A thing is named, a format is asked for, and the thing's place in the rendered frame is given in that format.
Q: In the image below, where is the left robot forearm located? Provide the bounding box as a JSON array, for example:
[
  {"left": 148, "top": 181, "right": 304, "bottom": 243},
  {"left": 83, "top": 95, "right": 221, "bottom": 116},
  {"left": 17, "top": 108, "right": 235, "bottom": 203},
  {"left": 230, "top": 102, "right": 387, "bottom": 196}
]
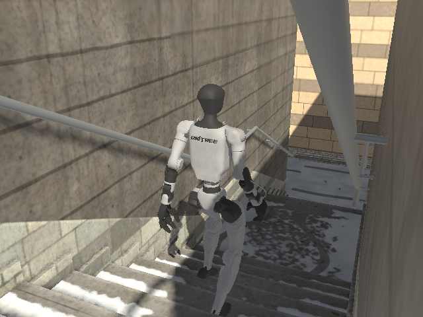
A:
[{"left": 161, "top": 161, "right": 178, "bottom": 205}]

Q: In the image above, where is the robot left upper arm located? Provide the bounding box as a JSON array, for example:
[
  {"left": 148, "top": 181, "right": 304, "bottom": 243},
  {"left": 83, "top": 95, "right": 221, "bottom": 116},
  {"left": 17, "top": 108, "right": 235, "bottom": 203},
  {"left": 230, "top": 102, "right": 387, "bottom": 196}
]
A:
[{"left": 167, "top": 120, "right": 195, "bottom": 170}]

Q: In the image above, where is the robot right upper arm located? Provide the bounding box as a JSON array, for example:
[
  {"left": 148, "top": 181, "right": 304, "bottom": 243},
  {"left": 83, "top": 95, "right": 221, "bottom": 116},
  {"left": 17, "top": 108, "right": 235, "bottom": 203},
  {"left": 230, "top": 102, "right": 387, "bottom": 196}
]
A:
[{"left": 225, "top": 126, "right": 246, "bottom": 180}]

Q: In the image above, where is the robot left foot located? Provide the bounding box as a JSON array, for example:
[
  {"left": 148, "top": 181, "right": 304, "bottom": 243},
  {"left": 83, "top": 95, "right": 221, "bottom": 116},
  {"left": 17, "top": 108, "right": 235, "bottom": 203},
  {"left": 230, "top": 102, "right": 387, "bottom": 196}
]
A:
[{"left": 197, "top": 267, "right": 218, "bottom": 279}]

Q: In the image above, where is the right robot forearm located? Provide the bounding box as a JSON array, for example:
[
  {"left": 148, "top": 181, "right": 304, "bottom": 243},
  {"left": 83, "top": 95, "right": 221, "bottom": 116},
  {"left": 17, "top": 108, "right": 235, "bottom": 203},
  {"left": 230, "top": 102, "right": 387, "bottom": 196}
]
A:
[{"left": 239, "top": 167, "right": 262, "bottom": 206}]

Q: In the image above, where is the right robot hand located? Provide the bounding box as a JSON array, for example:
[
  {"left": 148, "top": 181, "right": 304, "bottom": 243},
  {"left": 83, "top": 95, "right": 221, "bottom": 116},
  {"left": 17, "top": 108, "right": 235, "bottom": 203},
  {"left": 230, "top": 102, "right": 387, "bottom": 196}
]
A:
[{"left": 247, "top": 199, "right": 267, "bottom": 222}]

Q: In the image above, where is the humanoid robot head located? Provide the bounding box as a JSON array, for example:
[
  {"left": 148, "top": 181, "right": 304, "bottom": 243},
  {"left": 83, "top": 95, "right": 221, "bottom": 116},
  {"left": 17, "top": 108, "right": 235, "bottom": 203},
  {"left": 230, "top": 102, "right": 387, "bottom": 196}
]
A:
[{"left": 194, "top": 84, "right": 225, "bottom": 129}]

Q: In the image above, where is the left robot hand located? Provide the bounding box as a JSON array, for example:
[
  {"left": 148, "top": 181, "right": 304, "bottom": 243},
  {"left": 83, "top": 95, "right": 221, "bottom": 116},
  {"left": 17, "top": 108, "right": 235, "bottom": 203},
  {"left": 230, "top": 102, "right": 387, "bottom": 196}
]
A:
[{"left": 157, "top": 204, "right": 180, "bottom": 233}]

